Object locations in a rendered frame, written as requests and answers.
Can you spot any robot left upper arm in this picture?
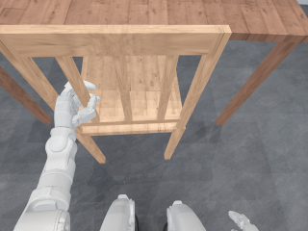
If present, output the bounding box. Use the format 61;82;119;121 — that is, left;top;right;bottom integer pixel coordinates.
15;209;70;231

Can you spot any robot thigh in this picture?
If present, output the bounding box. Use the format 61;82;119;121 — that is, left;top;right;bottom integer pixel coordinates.
167;204;206;231
99;198;135;231

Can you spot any robot left hand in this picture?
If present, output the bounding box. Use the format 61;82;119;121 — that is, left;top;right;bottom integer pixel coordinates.
54;80;101;131

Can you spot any right robot thigh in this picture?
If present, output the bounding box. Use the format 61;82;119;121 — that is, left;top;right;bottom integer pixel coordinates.
167;204;206;231

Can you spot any left robot thigh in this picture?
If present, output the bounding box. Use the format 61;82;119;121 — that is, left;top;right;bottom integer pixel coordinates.
99;198;135;231

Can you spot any table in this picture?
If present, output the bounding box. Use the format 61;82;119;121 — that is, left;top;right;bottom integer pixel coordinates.
0;0;308;126

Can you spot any left robot forearm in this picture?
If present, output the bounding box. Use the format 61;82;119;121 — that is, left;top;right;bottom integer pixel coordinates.
13;126;78;231

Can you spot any robot right hand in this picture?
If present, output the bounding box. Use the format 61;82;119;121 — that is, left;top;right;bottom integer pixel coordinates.
228;211;259;231

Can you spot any chair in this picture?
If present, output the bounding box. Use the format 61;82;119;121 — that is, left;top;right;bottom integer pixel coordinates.
0;24;232;164

